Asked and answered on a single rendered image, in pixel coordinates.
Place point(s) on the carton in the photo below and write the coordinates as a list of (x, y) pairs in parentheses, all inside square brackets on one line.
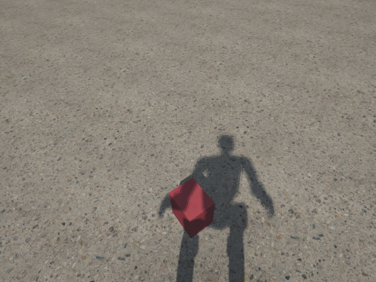
[(193, 208)]

